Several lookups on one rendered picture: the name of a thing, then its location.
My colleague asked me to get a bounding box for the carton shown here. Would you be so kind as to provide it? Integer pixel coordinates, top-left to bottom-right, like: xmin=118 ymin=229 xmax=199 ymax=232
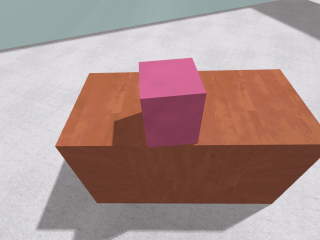
xmin=138 ymin=58 xmax=207 ymax=148

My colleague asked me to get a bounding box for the pedestal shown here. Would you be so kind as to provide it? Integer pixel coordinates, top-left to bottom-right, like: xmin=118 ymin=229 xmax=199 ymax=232
xmin=55 ymin=69 xmax=320 ymax=204

